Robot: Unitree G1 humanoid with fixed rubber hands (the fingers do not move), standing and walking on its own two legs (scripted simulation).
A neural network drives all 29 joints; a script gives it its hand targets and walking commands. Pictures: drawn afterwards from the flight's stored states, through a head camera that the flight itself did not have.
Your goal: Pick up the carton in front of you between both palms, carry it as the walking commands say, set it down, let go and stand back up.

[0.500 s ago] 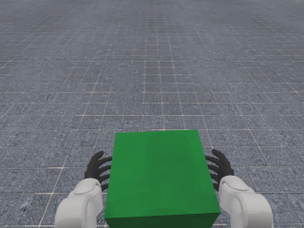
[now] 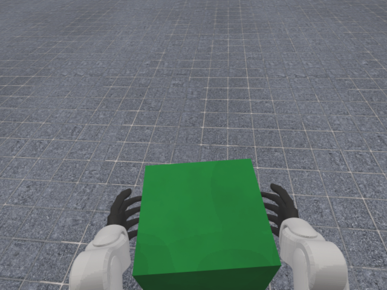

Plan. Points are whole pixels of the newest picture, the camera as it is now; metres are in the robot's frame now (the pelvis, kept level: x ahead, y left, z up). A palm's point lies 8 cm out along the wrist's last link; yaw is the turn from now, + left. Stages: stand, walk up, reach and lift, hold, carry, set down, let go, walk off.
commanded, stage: carry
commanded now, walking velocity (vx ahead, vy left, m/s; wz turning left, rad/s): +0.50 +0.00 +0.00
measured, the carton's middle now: (203, 237) +0.26 +0.01 -0.01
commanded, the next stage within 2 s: none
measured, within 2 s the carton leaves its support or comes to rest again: neither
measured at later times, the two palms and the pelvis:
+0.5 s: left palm (134, 121) +0.56 +0.19 +0.07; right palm (244, 119) +0.53 -0.11 +0.08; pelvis +0.30 +0.05 +0.00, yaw -3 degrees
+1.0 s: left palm (146, 93) +0.68 +0.17 +0.08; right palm (242, 89) +0.68 -0.13 +0.08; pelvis +0.43 +0.02 -0.02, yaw +0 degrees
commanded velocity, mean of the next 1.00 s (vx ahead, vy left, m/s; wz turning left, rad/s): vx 0.12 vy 0.00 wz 0.00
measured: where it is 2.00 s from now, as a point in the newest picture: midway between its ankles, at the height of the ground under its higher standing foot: (201, 281)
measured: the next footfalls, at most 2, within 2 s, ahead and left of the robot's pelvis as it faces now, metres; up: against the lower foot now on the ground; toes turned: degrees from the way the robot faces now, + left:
left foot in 0.26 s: +0.36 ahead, +0.14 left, +0.00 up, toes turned -1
right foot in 0.64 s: +0.48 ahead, -0.09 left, +0.00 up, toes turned +7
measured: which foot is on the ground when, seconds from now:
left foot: up 0.00-0.24, down 0.26-1.00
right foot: down 0.00-0.30, up 0.32-0.62, down 0.64-1.00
